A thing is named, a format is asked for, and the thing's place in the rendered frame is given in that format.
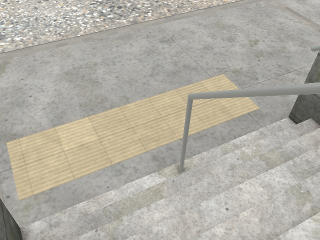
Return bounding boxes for stairs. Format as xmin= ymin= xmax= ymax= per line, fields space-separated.
xmin=20 ymin=117 xmax=320 ymax=240

